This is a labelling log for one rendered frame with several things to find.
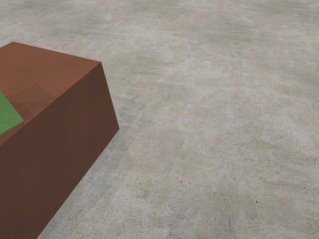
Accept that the carton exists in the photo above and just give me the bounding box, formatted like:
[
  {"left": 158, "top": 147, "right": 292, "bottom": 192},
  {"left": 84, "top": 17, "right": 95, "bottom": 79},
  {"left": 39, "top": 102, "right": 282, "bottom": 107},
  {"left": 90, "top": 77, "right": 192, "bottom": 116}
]
[{"left": 0, "top": 91, "right": 24, "bottom": 134}]

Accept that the pedestal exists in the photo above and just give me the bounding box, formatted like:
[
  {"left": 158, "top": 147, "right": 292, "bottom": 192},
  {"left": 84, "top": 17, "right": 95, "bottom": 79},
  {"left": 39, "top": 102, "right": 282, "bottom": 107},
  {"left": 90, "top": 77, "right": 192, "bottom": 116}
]
[{"left": 0, "top": 41, "right": 120, "bottom": 239}]

